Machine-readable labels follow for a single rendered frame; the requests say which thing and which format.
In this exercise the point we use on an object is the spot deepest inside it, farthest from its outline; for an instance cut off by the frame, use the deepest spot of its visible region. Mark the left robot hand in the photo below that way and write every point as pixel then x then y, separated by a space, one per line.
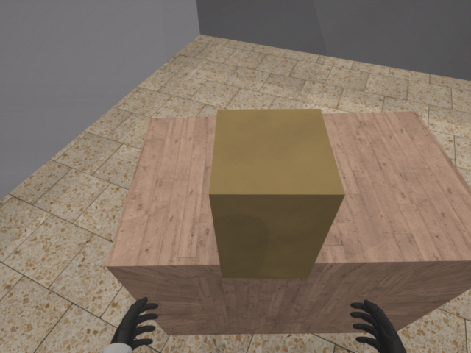
pixel 128 330

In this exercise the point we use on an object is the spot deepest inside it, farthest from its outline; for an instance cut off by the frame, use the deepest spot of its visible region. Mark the carton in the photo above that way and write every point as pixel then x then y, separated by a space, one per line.
pixel 275 190

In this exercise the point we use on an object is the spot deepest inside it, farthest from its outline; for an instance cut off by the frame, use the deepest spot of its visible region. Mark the right robot hand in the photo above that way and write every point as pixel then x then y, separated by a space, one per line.
pixel 387 340

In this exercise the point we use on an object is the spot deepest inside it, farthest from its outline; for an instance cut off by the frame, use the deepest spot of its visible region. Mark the pedestal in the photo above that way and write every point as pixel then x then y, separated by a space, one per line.
pixel 401 238

